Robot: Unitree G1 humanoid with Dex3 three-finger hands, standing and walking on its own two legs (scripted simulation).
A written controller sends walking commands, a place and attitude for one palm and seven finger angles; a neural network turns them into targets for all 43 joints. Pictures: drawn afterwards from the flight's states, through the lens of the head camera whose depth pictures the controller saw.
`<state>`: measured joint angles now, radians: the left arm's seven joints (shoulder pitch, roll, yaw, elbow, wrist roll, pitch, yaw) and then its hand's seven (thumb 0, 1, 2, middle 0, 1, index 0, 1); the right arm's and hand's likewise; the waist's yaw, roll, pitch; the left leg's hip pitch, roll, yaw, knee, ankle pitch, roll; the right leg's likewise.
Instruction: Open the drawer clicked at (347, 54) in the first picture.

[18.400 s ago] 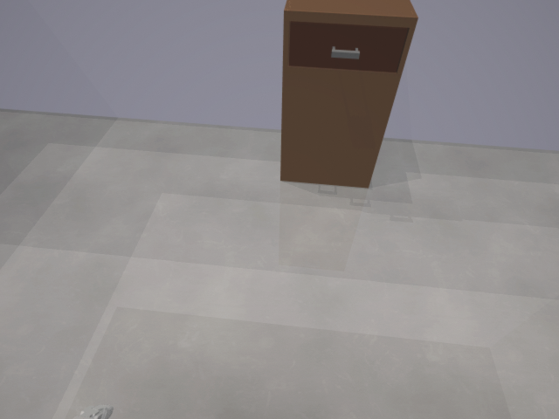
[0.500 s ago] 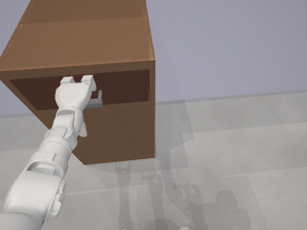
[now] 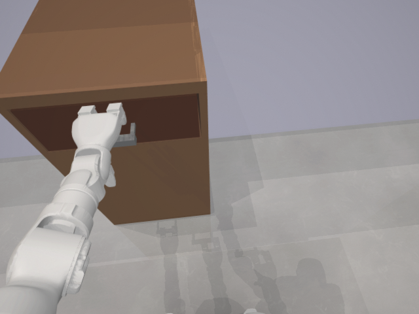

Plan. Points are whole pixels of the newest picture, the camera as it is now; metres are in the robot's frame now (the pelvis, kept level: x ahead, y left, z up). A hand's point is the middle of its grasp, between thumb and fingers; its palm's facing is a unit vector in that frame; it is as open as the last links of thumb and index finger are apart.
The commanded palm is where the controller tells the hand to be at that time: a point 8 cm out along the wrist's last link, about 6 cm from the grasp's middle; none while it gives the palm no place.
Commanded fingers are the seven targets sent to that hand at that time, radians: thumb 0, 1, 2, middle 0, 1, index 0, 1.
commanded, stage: lower the fingers behind the handle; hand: left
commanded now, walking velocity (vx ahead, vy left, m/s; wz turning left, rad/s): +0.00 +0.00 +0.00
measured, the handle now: (115, 134) +0.53 +0.22 -0.03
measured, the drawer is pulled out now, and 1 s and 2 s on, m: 0.00 0.00 0.00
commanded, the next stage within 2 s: lift the fingers back up to retry in 1.46 s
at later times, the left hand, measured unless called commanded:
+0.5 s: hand (113, 151) +0.47 +0.21 -0.02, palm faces -0.06 -0.03 -1.00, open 13.8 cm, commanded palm +0.45 +0.21 +0.04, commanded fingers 0.00 -0.50 0.30 -0.30 -1.20 -0.30 -1.20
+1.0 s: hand (112, 154) +0.47 +0.22 -0.03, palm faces -0.02 -0.01 -1.00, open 14.0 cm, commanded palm +0.45 +0.22 +0.00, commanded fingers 0.00 -0.50 0.30 -0.30 -1.20 -0.30 -1.20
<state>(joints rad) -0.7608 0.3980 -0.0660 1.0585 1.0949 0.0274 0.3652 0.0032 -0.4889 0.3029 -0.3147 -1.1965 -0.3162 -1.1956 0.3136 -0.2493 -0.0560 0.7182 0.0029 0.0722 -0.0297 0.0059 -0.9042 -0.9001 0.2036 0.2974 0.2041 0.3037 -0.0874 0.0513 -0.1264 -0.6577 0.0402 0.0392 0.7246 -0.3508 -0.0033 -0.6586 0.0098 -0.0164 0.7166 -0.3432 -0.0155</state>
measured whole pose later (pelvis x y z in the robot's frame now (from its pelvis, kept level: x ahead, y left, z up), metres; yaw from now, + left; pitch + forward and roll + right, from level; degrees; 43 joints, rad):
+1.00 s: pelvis -0.01 +0.02 -0.03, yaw -1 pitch +23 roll -2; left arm -0.83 0.41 -0.06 1.12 1.12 0.02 0.45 0.00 -0.49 0.30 -0.30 -1.22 -0.28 -1.23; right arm 0.33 -0.25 -0.05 0.73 -0.02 0.06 -0.01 0.00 -0.90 -0.90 0.20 0.30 0.20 0.30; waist -0.11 0.04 -0.17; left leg -0.92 0.04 0.03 0.94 -0.43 0.02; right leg -0.90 0.01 -0.02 0.90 -0.40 0.00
